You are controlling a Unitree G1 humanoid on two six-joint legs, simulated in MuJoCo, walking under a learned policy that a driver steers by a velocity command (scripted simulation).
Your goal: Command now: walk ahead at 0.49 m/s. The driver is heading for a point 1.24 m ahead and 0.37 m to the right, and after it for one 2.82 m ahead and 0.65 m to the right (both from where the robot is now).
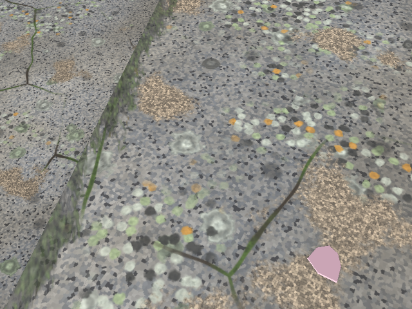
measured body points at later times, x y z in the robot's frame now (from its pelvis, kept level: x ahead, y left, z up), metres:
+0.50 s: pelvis +0.29 -0.06 +0.00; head +0.33 -0.07 +0.44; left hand +0.46 +0.19 -0.11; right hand +0.29 -0.33 -0.15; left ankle +0.13 +0.08 -0.65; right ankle +0.38 -0.15 -0.73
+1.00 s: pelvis +0.57 -0.03 -0.01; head +0.60 -0.02 +0.44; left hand +0.57 +0.25 -0.15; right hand +0.75 -0.29 -0.09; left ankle +0.69 +0.07 -0.73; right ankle +0.39 -0.14 -0.70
